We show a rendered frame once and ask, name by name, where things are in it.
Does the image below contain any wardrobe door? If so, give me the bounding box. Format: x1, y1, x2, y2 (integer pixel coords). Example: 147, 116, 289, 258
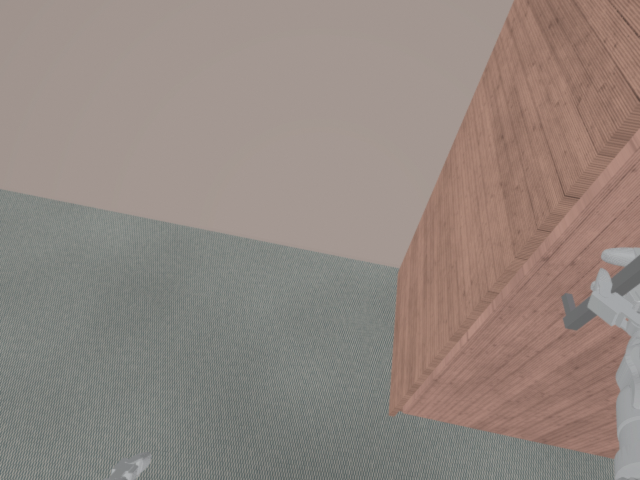
403, 128, 640, 459

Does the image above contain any right robot forearm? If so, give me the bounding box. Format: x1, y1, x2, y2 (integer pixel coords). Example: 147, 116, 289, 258
614, 330, 640, 480

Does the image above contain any robot left hand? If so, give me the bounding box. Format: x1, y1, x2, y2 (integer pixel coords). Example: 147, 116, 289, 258
104, 452, 151, 480

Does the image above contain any handle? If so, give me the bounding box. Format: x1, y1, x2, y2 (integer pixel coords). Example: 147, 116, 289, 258
561, 255, 640, 331

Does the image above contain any robot right hand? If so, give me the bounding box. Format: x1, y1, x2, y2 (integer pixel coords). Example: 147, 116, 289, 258
587, 247, 640, 337

